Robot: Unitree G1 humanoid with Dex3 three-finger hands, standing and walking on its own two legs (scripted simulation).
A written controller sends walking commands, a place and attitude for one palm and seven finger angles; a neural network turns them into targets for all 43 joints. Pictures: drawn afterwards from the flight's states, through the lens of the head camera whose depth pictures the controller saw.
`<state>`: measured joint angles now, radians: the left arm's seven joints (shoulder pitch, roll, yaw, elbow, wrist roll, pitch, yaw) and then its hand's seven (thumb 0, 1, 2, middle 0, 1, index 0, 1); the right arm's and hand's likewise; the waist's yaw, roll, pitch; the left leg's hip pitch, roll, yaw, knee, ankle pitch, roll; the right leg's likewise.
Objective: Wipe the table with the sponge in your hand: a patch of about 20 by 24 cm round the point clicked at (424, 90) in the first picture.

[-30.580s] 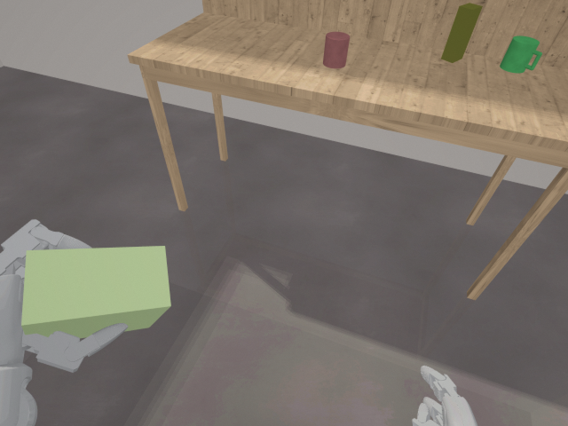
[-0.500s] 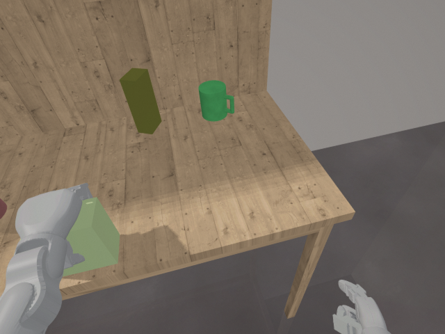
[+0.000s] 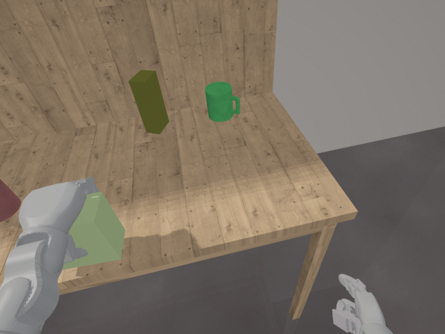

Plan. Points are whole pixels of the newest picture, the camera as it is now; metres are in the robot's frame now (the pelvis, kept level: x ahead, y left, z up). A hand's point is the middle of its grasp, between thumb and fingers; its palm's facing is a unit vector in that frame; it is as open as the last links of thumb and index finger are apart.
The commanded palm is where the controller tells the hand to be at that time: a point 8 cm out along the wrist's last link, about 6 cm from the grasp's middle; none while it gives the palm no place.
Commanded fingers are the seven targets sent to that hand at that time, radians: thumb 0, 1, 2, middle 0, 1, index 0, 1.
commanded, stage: lift the sponge slowly off the table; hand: left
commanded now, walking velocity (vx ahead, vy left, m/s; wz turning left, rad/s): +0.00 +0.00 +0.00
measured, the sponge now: (85, 238) +0.24 +0.31 +0.05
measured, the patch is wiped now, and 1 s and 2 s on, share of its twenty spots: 1.00 1.00 1.00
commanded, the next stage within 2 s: bring the sponge back beside the body in 1.34 s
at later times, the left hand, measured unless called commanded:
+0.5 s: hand (66, 204) +0.26 +0.31 +0.13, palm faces +0.03 -0.04 -1.00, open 10.4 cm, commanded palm +0.23 +0.31 +0.20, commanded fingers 0.00 0.10 1.30 -1.20 -1.60 -1.20 -1.60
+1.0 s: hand (58, 190) +0.26 +0.32 +0.16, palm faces +0.06 -0.04 -1.00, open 10.4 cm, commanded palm +0.23 +0.32 +0.24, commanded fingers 0.00 0.10 1.30 -1.20 -1.60 -1.20 -1.60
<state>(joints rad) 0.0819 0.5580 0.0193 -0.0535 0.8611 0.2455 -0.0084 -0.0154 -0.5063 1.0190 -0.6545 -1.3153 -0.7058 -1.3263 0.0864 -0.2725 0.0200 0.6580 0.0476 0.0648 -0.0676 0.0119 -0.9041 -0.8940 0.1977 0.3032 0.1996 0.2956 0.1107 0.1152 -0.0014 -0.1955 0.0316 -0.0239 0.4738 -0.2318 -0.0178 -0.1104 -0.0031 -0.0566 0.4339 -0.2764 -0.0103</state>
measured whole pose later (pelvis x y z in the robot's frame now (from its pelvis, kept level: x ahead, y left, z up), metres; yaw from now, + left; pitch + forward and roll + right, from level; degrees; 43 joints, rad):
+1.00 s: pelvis -0.01 +0.00 +0.00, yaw +0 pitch -3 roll -1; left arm -0.11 0.64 0.03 -0.07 0.82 0.33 -0.16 -0.01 -0.52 1.02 -0.67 -1.31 -0.72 -1.32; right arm 0.06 -0.29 0.05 0.64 0.05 0.08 -0.07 0.01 -0.90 -0.89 0.20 0.30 0.20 0.30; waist 0.12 0.12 0.01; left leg -0.19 0.02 -0.03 0.43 -0.19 -0.01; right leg -0.11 -0.01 -0.06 0.40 -0.25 -0.01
